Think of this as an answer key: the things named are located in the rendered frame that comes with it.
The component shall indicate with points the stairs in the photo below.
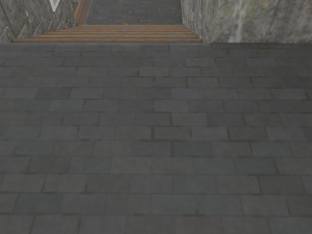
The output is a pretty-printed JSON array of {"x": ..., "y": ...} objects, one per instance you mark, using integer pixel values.
[
  {"x": 116, "y": 33},
  {"x": 80, "y": 10}
]

